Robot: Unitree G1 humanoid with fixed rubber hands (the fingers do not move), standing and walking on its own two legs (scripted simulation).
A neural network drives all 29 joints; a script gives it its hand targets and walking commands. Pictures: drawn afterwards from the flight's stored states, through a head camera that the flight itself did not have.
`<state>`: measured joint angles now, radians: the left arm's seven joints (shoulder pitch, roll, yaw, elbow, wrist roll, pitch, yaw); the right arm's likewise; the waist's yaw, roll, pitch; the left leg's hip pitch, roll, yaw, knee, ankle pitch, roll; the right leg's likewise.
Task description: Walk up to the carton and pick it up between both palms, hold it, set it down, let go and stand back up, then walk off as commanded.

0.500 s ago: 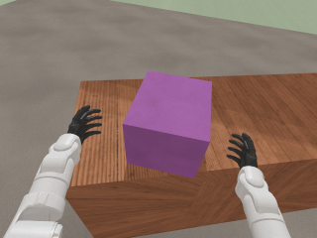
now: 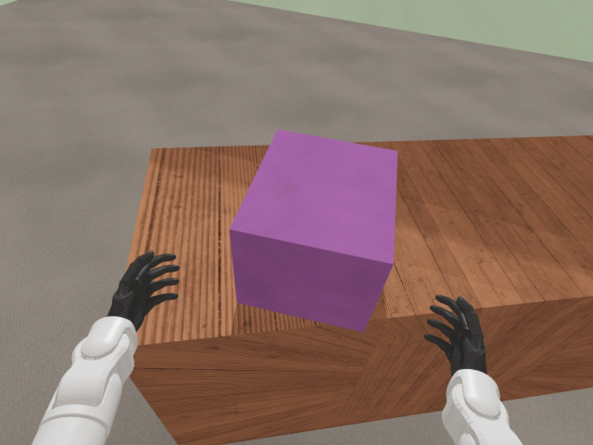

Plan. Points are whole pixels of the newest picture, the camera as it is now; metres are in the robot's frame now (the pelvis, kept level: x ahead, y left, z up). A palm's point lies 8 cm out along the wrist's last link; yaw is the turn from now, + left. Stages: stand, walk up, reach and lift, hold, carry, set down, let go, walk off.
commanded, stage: set down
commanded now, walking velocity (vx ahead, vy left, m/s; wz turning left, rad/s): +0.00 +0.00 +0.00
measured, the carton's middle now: (318, 225) +0.47 -0.05 +0.01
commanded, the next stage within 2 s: let go in 1.98 s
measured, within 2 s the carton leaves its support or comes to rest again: neither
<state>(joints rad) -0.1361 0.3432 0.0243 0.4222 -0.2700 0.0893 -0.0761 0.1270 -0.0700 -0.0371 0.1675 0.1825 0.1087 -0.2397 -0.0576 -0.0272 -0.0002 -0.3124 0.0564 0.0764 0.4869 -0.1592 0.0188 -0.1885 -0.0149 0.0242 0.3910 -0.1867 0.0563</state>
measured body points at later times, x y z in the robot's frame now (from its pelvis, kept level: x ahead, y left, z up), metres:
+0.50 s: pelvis +0.01 +0.00 +0.00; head +0.03 +0.02 +0.45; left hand +0.26 +0.24 -0.02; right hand +0.19 -0.21 -0.01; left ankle +0.06 +0.10 -0.74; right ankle +0.02 -0.16 -0.74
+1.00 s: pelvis +0.03 -0.01 +0.00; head +0.04 -0.02 +0.45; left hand +0.26 +0.23 -0.02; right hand +0.20 -0.22 -0.03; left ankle +0.06 +0.10 -0.74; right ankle +0.02 -0.16 -0.74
